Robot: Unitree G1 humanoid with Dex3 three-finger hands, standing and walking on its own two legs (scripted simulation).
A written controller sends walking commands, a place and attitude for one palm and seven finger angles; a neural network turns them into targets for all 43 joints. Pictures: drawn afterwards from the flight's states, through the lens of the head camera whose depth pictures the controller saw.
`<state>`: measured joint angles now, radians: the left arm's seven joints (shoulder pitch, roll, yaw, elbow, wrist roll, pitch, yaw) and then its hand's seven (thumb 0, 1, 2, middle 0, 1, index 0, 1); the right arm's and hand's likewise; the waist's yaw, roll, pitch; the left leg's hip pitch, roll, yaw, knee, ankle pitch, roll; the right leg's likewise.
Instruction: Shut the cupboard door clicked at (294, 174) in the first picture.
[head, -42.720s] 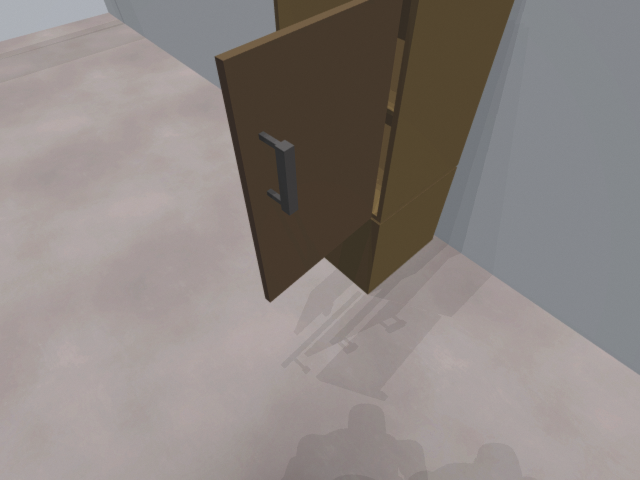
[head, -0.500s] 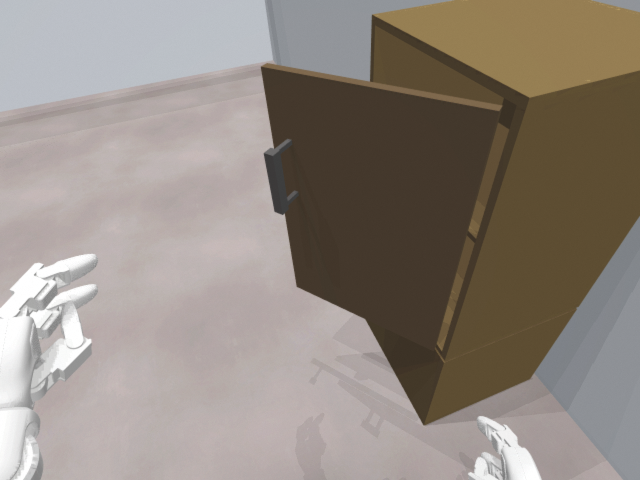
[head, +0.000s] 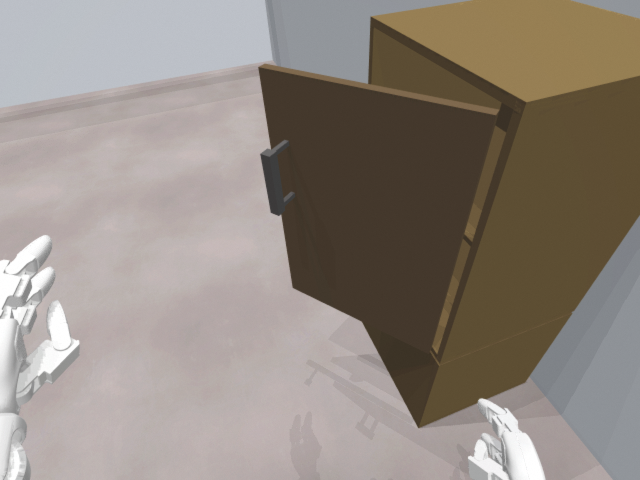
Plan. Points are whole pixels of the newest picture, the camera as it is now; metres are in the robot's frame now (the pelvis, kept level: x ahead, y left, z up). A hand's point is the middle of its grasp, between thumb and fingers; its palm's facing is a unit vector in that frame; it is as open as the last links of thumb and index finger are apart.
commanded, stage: step back with the hand held close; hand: left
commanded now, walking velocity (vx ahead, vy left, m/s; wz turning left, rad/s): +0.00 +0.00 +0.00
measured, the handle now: (280, 178) +0.63 +0.16 +0.05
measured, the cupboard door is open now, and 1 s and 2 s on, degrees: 37 37 37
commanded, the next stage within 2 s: stop stepping back and stand still in 1.12 s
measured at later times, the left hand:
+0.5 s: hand (21, 374) +0.16 +0.30 +0.15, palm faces +0.37 -0.79 -0.49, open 7.4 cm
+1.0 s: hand out of the picture +0.07 +0.32 +0.16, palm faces +0.46 -0.79 -0.41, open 7.4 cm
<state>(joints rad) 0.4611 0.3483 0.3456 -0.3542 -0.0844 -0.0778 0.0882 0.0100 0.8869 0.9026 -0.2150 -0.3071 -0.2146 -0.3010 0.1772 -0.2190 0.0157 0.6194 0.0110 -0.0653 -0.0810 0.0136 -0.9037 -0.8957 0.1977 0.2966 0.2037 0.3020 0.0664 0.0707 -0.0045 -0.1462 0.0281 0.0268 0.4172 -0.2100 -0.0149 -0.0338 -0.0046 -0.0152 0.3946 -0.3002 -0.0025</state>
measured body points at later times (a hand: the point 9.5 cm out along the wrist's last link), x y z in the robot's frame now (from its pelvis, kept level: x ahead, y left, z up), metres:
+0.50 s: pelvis -0.05 +0.04 -0.01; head -0.04 +0.04 +0.44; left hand +0.13 +0.34 +0.18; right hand +0.13 -0.21 -0.08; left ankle +0.01 +0.13 -0.74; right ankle -0.05 -0.11 -0.74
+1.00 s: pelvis -0.13 +0.05 -0.02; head -0.13 +0.07 +0.43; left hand +0.04 +0.35 +0.18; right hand +0.03 -0.19 -0.10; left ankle +0.01 +0.13 -0.74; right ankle -0.07 -0.11 -0.73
